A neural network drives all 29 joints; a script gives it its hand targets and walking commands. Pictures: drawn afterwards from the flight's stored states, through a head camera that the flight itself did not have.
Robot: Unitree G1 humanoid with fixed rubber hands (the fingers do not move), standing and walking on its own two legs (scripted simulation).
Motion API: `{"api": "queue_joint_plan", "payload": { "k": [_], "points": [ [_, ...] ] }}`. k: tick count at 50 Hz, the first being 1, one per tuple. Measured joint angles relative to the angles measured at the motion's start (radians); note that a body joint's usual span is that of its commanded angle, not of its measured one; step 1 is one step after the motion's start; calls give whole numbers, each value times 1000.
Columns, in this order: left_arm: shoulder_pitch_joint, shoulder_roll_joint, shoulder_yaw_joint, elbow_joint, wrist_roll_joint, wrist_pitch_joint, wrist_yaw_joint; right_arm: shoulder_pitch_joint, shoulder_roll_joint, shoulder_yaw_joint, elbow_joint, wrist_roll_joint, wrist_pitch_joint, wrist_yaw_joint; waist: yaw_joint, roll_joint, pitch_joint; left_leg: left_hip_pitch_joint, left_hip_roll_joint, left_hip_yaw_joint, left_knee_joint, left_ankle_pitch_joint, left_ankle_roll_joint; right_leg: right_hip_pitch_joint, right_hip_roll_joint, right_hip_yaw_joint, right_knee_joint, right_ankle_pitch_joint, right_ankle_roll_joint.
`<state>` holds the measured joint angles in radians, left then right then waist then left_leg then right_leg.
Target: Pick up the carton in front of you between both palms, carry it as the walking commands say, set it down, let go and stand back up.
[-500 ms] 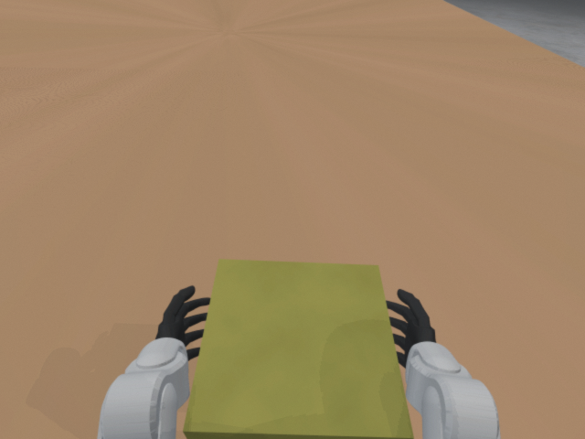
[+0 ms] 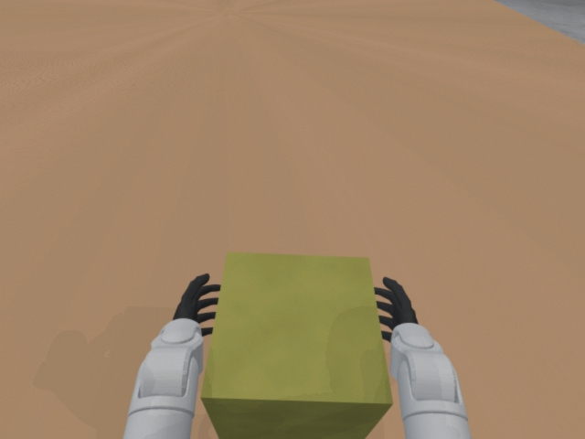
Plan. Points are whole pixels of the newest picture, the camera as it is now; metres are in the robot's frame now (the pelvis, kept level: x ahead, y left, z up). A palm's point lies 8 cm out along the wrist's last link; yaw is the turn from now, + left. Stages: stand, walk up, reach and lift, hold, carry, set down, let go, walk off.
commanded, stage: carry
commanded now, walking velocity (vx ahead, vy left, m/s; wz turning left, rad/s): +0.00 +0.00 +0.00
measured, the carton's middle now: (293, 356) +0.28 +0.00 -0.05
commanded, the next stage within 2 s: hold in 0.26 s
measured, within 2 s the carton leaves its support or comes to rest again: neither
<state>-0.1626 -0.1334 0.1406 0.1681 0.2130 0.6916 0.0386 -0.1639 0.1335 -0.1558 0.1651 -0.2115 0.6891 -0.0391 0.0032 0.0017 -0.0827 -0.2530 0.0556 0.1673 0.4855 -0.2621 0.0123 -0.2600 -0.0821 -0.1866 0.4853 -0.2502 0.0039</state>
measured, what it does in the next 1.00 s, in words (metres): shifts its weight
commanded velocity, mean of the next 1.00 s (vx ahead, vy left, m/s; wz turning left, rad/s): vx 0.00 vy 0.00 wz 0.00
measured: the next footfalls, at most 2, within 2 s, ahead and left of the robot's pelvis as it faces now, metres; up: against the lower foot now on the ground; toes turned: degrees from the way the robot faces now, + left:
none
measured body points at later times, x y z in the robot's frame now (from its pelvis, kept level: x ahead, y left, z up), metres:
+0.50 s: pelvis -0.01 -0.01 +0.01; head -0.03 -0.01 +0.46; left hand +0.27 +0.15 +0.04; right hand +0.28 -0.16 +0.04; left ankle -0.01 +0.11 -0.74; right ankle +0.00 -0.13 -0.74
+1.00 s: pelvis -0.05 -0.01 +0.00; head -0.11 -0.01 +0.45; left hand +0.25 +0.14 +0.05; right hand +0.25 -0.16 +0.05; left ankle -0.01 +0.11 -0.74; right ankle +0.00 -0.13 -0.74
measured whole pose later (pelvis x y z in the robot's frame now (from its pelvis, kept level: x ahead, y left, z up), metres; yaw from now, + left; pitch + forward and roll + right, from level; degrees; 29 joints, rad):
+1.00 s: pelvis -0.05 -0.01 +0.00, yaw +0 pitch -10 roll +0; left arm -0.31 -0.16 0.27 0.32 0.32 0.71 -0.03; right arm -0.31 0.17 -0.27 0.31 -0.32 0.72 0.03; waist 0.00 0.01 0.03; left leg -0.06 0.01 0.00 0.41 -0.18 0.00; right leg -0.06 0.00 -0.02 0.40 -0.16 -0.01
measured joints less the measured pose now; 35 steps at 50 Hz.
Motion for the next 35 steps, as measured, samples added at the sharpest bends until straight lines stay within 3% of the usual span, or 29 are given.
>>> {"api": "queue_joint_plan", "payload": {
  "k": [4,14,17,20,35],
  "points": [
    [-15,-2,9,1,1,-23,-3,-15,2,-8,0,-2,-23,2,0,0,7,-8,1,-2,2,3,-1,-7,0,-1,3,2,-2],
    [-16,-3,6,-43,6,28,-12,-18,4,-3,-42,-6,28,10,-1,2,15,8,4,-4,-1,5,1,8,8,2,-2,7,-13],
    [6,-1,-10,-61,10,27,-16,7,0,12,-64,-11,28,14,-1,5,79,104,-25,-93,-77,74,-11,105,48,110,-81,81,-9],
    [9,0,-11,-54,12,25,-18,14,-1,15,-60,-15,26,15,-3,3,109,161,-37,-120,-124,54,-12,164,57,138,-125,51,0],
    [-70,-13,51,43,55,33,-42,-72,13,-42,45,-61,33,39,-5,4,146,203,-35,-130,-114,90,-12,210,62,137,-120,85,-7]
  ]
}}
